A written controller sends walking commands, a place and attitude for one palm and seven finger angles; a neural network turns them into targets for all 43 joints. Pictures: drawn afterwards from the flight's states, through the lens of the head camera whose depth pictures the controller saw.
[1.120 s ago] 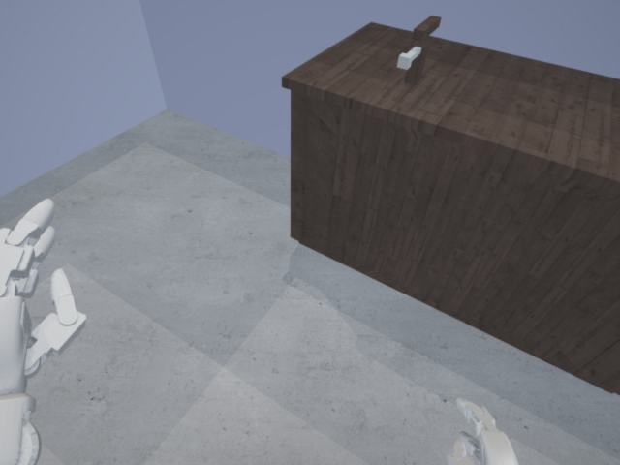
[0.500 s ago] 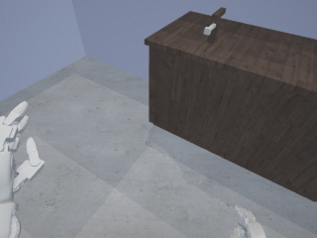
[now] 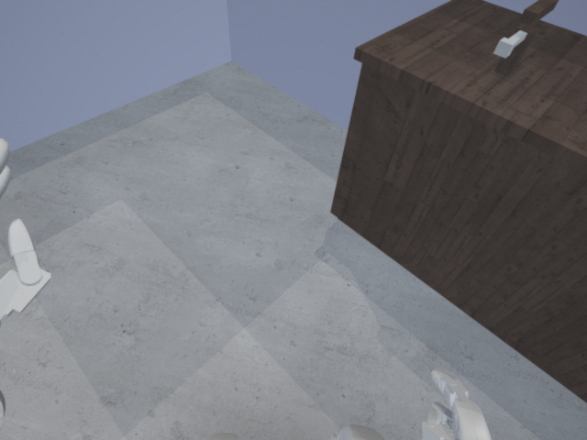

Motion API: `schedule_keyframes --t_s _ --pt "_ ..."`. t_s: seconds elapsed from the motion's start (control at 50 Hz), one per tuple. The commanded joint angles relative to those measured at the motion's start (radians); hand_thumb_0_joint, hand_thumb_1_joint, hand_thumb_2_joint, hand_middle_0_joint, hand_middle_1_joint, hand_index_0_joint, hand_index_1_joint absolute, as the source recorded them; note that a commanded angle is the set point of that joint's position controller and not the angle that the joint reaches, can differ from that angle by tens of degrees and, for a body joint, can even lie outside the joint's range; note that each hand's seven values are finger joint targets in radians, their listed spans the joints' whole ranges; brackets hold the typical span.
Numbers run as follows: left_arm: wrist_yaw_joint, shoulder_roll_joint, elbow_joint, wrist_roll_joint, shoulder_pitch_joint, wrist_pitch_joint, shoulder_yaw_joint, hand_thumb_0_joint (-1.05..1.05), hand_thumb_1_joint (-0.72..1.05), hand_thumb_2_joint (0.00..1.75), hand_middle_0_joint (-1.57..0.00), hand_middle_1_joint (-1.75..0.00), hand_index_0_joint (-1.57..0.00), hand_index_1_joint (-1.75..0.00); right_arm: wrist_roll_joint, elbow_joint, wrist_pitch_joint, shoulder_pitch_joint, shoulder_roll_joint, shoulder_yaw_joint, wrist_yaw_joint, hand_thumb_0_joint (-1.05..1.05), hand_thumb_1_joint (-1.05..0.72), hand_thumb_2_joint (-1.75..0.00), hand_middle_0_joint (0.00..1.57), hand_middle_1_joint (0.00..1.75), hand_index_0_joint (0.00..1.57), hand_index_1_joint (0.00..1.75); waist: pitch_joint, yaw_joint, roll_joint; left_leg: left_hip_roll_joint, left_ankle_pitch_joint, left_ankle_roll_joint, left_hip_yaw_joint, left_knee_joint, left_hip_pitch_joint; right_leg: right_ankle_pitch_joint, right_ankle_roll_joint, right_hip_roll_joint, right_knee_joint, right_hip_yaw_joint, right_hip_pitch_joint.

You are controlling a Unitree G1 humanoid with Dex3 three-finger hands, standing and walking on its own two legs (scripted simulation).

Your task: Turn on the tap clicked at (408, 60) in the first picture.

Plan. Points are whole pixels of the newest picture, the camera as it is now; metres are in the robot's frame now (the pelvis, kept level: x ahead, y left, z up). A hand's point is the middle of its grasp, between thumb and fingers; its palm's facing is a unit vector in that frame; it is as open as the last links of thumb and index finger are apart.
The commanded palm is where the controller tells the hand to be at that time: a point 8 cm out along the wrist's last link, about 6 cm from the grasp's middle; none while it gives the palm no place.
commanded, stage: walk to a spot facing it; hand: left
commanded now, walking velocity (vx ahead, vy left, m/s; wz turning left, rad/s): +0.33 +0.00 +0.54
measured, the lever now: (504, 47) +0.85 -0.42 +0.14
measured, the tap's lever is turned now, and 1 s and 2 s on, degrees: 0 0 0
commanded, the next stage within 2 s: none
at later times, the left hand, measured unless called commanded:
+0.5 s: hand (101, 223) +0.28 +0.20 +0.20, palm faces +0.57 -0.65 -0.49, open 7.4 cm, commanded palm +0.20 +0.24 +0.20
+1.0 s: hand (79, 263) +0.23 +0.20 +0.21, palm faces +0.75 -0.42 -0.51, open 7.4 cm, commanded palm +0.17 +0.21 +0.20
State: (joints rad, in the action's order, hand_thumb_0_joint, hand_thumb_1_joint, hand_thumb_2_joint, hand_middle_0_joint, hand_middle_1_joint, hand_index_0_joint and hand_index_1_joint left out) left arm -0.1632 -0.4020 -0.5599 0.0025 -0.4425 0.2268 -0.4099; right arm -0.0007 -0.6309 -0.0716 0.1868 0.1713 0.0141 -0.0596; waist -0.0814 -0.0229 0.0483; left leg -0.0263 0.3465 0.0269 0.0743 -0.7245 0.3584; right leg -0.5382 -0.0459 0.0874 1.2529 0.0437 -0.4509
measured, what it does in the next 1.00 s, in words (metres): walks ahead, turning left: right foot, then left foot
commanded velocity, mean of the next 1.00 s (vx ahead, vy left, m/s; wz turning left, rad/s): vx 0.06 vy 0.00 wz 0.60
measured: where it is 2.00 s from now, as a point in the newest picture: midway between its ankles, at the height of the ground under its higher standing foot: outside the picture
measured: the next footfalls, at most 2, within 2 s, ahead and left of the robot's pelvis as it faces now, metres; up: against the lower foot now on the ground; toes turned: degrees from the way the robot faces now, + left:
right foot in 0.26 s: +0.19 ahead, -0.15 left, +0.00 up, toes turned +0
left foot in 0.66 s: +0.19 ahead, +0.08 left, +0.00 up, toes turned +30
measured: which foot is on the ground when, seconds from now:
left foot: down 0.00-0.26, up 0.28-0.64, down 0.66-1.00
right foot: up 0.00-0.24, down 0.26-0.66, up 0.68-0.98, down 1.00-1.00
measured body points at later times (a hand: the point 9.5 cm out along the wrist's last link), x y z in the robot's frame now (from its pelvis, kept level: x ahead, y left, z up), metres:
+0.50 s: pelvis +0.13 -0.08 +0.02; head +0.18 -0.08 +0.47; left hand +0.24 +0.24 +0.23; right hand +0.37 -0.27 -0.07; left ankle +0.10 +0.07 -0.64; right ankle +0.15 -0.15 -0.71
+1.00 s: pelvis +0.18 -0.11 +0.01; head +0.21 -0.12 +0.46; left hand +0.18 +0.22 +0.24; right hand +0.42 -0.18 -0.09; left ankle +0.15 +0.06 -0.71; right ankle +0.23 -0.21 -0.72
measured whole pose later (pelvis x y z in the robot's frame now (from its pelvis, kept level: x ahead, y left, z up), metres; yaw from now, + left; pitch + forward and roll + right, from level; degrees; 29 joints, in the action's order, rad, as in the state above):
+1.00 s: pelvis +0.18 -0.11 +0.01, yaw +32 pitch +1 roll +0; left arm -0.14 -0.42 -0.59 0.05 -0.51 0.16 -0.40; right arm 0.01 -0.59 -0.10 0.23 0.14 -0.04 -0.04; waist -0.04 0.03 -0.06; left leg -0.05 0.19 -0.06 -0.09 -0.57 0.40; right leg -0.35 -0.07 0.02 0.60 0.09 -0.28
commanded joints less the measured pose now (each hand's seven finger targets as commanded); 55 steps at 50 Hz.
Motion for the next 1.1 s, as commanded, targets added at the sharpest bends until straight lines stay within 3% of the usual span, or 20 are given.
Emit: schedule_keyframes --t_s 0.0,0.2,0.22,0.24,0.26,0.3,0.32,0.38,0.54,0.6,0.62,0.64,0.66,0.7,0.78,0.94,0.96,0.98,1.0,1.08 --pt "0.002 -0.119 -0.259 0.015 0.010 0.062 -0.075 0.00 0.90 0.90 -0.20 -0.30 -0.20 -0.30 0.014 0.133 -0.067 -0.034 0.128 0.047 0.006 0.00 -0.90 -0.90 0.20 0.30 0.20 0.30 0.155 0.008 -0.238 -0.269 -0.215 0.213 -0.427 0.379 -0.270 0.077 -0.021 0.022 -0.045 -0.021 -0.261" --pt "0.025 -0.089 -0.085 0.017 0.044 -0.012 -0.040 0.00 0.90 0.90 -0.20 -0.30 -0.20 -0.30 0.003 0.150 -0.069 -0.062 0.121 0.022 -0.027 0.00 -0.90 -0.90 0.20 0.30 0.20 0.30 0.135 0.047 -0.217 -0.171 -0.166 0.111 -0.213 0.236 -0.034 0.243 -0.029 -0.079 -0.732 0.142 0.274" --pt "0.023 -0.096 -0.091 0.009 0.076 -0.024 -0.032 0.00 0.90 0.90 -0.20 -0.30 -0.20 -0.30 0.010 0.154 -0.063 -0.066 0.110 0.017 -0.030 0.00 -0.90 -0.90 0.20 0.30 0.20 0.30 0.171 0.055 -0.081 -0.110 -0.096 0.074 -0.165 0.048 0.053 0.237 0.002 -0.007 -0.846 0.053 0.409" --pt "0.013 -0.150 -0.094 -0.004 0.098 -0.036 -0.053 0.00 0.90 0.90 -0.20 -0.30 -0.20 -0.30 0.011 0.167 -0.057 -0.063 0.083 0.015 -0.032 0.00 -0.90 -0.90 0.20 0.30 0.20 0.30 0.213 0.057 0.255 0.024 0.159 0.008 -0.033 -0.292 0.267 0.235 0.100 0.268 -0.960 -0.320 0.552" --pt "-0.001 -0.188 -0.086 0.011 0.095 -0.045 -0.085 0.00 0.90 0.90 -0.20 -0.30 -0.20 -0.30 -0.002 0.186 -0.054 -0.098 0.119 0.019 -0.032 0.00 -0.90 -0.90 0.20 0.30 0.20 0.30 0.213 0.071 0.253 0.061 0.283 -0.023 -0.080 -0.551 0.377 0.341 0.202 0.447 -0.997 -0.578 0.520" --pt "-0.006 -0.183 -0.162 0.003 0.105 -0.006 -0.064 0.00 0.90 0.90 -0.20 -0.30 -0.20 -0.30 -0.017 0.168 -0.049 -0.087 0.134 0.029 -0.016 0.00 -0.90 -0.90 0.20 0.30 0.20 0.30 0.144 0.038 0.140 -0.027 0.140 -0.052 -0.128 -0.707 0.355 0.360 0.225 0.428 -0.974 -0.464 0.380" --pt "-0.006 -0.179 -0.190 0.004 0.077 0.010 -0.066 0.00 0.90 0.90 -0.20 -0.30 -0.20 -0.30 -0.015 0.163 -0.031 -0.108 0.125 0.023 -0.014 0.00 -0.90 -0.90 0.20 0.30 0.20 0.30 0.125 0.037 0.082 -0.048 0.089 -0.072 -0.118 -0.719 0.340 0.458 0.202 0.383 -0.948 -0.300 0.350" --pt "-0.016 -0.188 -0.212 0.003 0.038 0.016 -0.098 0.00 0.90 0.90 -0.20 -0.30 -0.20 -0.30 -0.015 0.175 -0.004 -0.135 0.113 0.025 -0.032 0.00 -0.90 -0.90 0.20 0.30 0.20 0.30 0.153 0.028 0.079 -0.075 0.068 -0.091 -0.062 -0.522 0.263 0.761 0.150 0.305 -0.877 -0.020 0.359" --pt "-0.057 -0.153 -0.213 0.030 -0.062 -0.002 -0.118 0.00 0.90 0.90 -0.20 -0.30 -0.20 -0.30 -0.016 0.241 0.008 -0.060 0.099 0.032 -0.031 0.00 -0.90 -0.90 0.20 0.30 0.20 0.30 0.231 0.059 0.146 -0.012 0.039 -0.075 0.126 0.028 0.087 1.001 0.141 0.305 -0.748 0.080 0.431" --pt "-0.059 -0.143 -0.220 0.037 -0.014 -0.003 -0.089 0.00 0.90 0.90 -0.20 -0.30 -0.20 -0.30 -0.006 0.242 0.015 -0.023 0.108 0.039 -0.036 0.00 -0.90 -0.90 0.20 0.30 0.20 0.30 0.276 -0.001 0.086 0.039 -0.108 -0.058 0.136 0.234 -0.118 0.994 0.072 0.275 -0.529 0.138 0.348" --pt "-0.058 -0.152 -0.235 0.041 0.011 0.006 -0.086 0.00 0.90 0.90 -0.20 -0.30 -0.20 -0.30 -0.003 0.245 0.014 -0.013 0.119 0.039 -0.039 0.00 -0.90 -0.90 0.20 0.30 0.20 0.30 0.300 -0.021 -0.017 -0.032 -0.314 -0.012 0.034 0.281 -0.252 0.824 0.022 0.213 -0.348 0.159 0.224" --pt "-0.048 -0.155 -0.258 0.054 0.012 0.021 -0.083 0.00 0.90 0.90 -0.20 -0.30 -0.20 -0.30 -0.004 0.251 -0.001 -0.032 0.151 0.043 -0.030 0.00 -0.90 -0.90 0.20 0.30 0.20 0.30 0.283 0.003 -0.275 -0.295 -0.828 0.139 -0.356 0.312 -0.361 0.193 -0.045 0.050 -0.134 0.139 -0.031" --pt "-0.026 -0.166 -0.224 0.040 0.030 0.035 -0.070 0.00 0.90 0.90 -0.20 -0.30 -0.20 -0.30 0.004 0.234 -0.020 -0.015 0.156 0.046 -0.014 0.00 -0.90 -0.90 0.20 0.30 0.20 0.30 0.219 0.015 -0.302 -0.411 -1.091 0.221 -0.556 0.324 -0.387 -0.165 -0.039 -0.002 -0.034 0.058 -0.151" --pt "-0.008 -0.199 -0.249 0.007 0.014 0.037 -0.095 0.00 0.90 0.90 -0.20 -0.30 -0.20 -0.30 0.008 0.208 -0.024 -0.042 0.166 0.061 0.004 0.00 -0.90 -0.90 0.20 0.30 0.20 0.30 0.246 0.009 -0.248 -0.379 -0.849 0.222 -0.476 0.297 -0.349 -0.078 -0.034 0.027 0.020 -0.048 -0.204" --pt "-0.006 -0.161 -0.362 0.039 -0.057 0.026 -0.099 0.00 0.90 0.90 -0.20 -0.30 -0.20 -0.30 0.010 0.205 -0.049 -0.053 0.147 0.048 0.021 0.00 -0.90 -0.90 0.20 0.30 0.20 0.30 0.216 0.022 -0.341 -0.215 -0.460 0.113 -0.229 0.367 -0.098 0.101 -0.044 -0.013 -0.192 0.022 0.007" --pt "0.006 -0.093 -0.153 0.054 0.002 -0.027 -0.059 0.00 0.90 0.90 -0.20 -0.30 -0.20 -0.30 0.012 0.174 -0.077 -0.035 0.135 0.027 0.007 0.00 -0.90 -0.90 0.20 0.30 0.20 0.30 0.206 0.040 -0.229 -0.170 -0.319 0.074 -0.261 0.259 -0.024 0.207 -0.047 -0.087 -0.782 0.066 0.293" --pt "0.007 -0.102 -0.144 0.043 0.026 -0.035 -0.052 0.00 0.90 0.90 -0.20 -0.30 -0.20 -0.30 0.021 0.179 -0.074 -0.035 0.120 0.023 0.005 0.00 -0.90 -0.90 0.20 0.30 0.20 0.30 0.205 0.044 -0.130 -0.107 -0.191 0.029 -0.187 0.160 -0.010 0.315 -0.018 -0.013 -0.929 0.016 0.319" --pt "-0.005 -0.159 -0.125 0.029 0.058 -0.048 -0.062 0.00 0.90 0.90 -0.20 -0.30 -0.20 -0.30 0.021 0.191 -0.064 -0.043 0.091 0.011 0.001 0.00 -0.90 -0.90 0.20 0.30 0.20 0.30 0.181 0.031 0.165 0.014 0.041 -0.043 -0.062 -0.073 0.186 0.438 0.073 0.234 -0.994 -0.251 0.395" --pt "-0.017 -0.180 -0.096 0.047 0.088 -0.062 -0.078 0.00 0.90 0.90 -0.20 -0.30 -0.20 -0.30 0.015 0.182 -0.075 -0.044 0.125 0.027 -0.010 0.00 -0.90 -0.90 0.20 0.30 0.20 0.30 0.178 0.047 0.267 0.055 0.191 -0.072 -0.076 -0.347 0.228 0.535 0.144 0.373 -0.993 -0.373 0.310" --pt "-0.011 -0.147 -0.106 0.025 0.070 -0.029 -0.046 0.00 0.90 0.90 -0.20 -0.30 -0.20 -0.30 0.004 0.165 -0.044 -0.118 0.103 0.004 -0.028 0.00 -0.90 -0.90 0.20 0.30 0.20 0.30 0.115 0.030 0.104 -0.009 0.085 -0.102 -0.072 -0.528 0.230 0.791 0.140 0.270 -0.898 -0.050 0.287"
